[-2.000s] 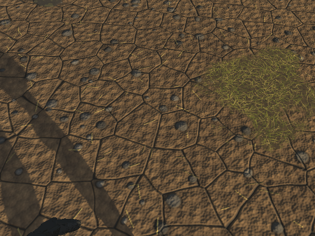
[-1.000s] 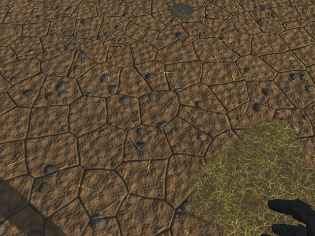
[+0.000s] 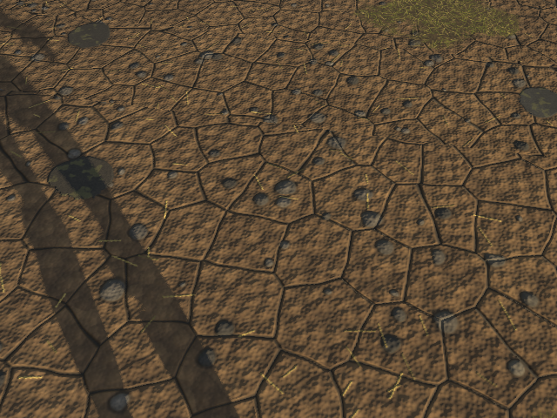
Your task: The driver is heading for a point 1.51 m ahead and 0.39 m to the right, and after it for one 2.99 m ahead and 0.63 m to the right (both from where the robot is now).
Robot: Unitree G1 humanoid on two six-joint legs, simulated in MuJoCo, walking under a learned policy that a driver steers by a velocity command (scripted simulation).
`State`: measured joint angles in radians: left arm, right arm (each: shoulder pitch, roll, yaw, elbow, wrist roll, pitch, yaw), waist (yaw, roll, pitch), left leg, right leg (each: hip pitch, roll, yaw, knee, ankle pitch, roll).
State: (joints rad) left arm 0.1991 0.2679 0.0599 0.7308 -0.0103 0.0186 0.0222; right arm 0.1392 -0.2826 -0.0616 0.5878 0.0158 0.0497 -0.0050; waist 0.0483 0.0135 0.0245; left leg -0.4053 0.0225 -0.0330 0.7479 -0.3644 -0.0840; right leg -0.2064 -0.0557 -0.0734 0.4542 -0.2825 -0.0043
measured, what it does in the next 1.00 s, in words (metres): steps on the spot, turning right: left foot, then right foot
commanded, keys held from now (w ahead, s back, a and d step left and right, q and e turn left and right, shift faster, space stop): shift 0.04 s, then e+shift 0.54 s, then shift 0.32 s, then q+shift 0.08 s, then w+q+shift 0.02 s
